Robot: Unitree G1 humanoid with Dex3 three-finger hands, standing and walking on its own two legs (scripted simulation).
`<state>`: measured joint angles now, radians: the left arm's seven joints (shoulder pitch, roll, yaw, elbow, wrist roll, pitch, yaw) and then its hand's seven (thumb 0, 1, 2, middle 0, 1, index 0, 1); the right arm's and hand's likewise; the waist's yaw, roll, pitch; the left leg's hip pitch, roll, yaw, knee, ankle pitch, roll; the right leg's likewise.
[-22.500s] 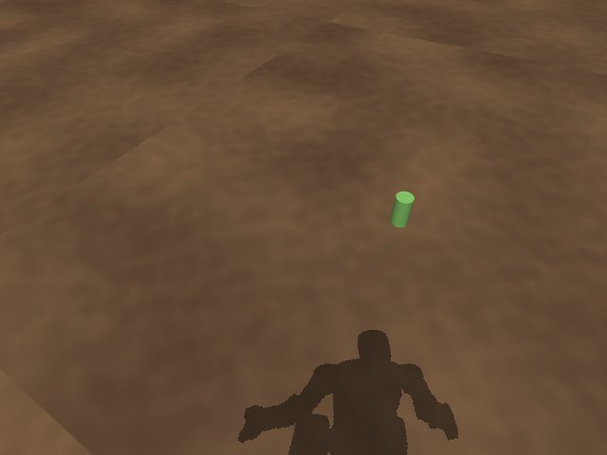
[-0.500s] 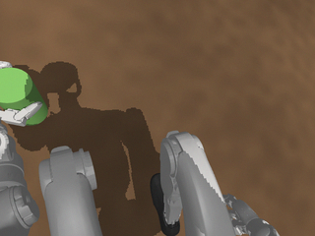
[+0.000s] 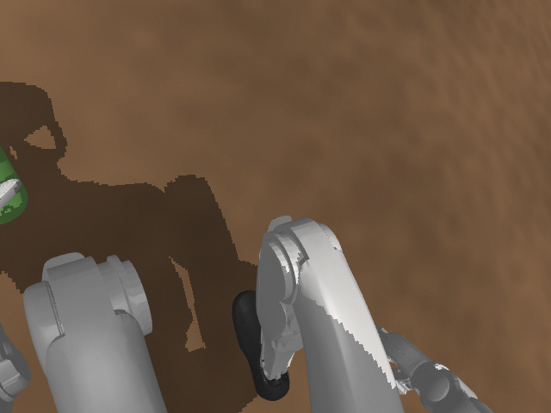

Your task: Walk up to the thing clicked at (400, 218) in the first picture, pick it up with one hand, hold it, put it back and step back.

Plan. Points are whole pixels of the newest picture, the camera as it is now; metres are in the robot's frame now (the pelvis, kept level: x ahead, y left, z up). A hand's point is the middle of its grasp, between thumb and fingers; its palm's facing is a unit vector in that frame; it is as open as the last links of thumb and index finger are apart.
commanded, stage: lower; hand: left
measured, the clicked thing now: out of the picture +0.44 +0.30 -0.19
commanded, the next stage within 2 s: loosen in 0.44 s
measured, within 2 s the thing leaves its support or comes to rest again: rests again in 1.98 s
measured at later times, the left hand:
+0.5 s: hand out of the picture +0.45 +0.31 -0.17, palm faces +0.44 -0.90 -0.01, open 11.3 cm
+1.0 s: hand out of the picture +0.46 +0.31 -0.16, palm faces +0.42 -0.91 +0.02, open 13.0 cm
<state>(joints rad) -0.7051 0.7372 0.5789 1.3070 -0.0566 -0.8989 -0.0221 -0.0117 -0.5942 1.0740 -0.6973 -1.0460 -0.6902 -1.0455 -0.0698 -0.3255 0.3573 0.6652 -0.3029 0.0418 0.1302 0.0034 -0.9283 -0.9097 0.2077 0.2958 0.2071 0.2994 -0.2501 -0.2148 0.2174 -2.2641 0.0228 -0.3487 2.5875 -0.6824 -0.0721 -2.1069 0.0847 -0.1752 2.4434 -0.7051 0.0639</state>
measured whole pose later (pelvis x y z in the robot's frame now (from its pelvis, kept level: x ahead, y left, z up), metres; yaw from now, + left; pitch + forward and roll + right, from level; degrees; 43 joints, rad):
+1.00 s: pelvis -0.01 +0.02 -0.01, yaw -4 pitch +14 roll -17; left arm -0.76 0.89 0.53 1.46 -0.07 -1.05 0.01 -0.01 -0.55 0.47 -0.69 -0.65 -0.70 -0.64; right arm -0.16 -0.34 0.51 0.58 -0.36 0.06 0.12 0.00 -0.92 -0.90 0.21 0.30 0.21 0.30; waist -0.27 -0.27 0.28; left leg -2.24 0.04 -0.42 2.65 -0.70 -0.04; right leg -2.05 0.13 -0.23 2.42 -0.68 0.08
